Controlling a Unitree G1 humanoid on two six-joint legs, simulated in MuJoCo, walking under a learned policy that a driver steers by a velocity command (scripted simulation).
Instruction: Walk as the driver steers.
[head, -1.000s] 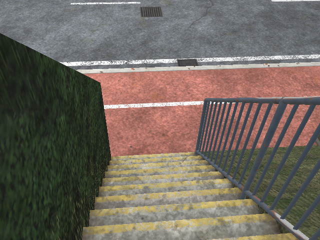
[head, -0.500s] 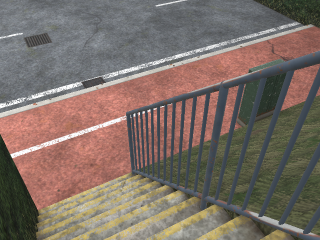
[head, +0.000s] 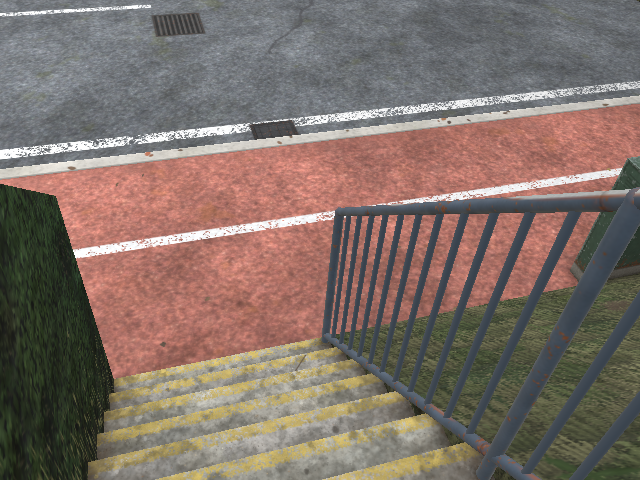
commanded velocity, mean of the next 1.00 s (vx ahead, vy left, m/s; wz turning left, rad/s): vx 0.27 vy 0.00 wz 0.11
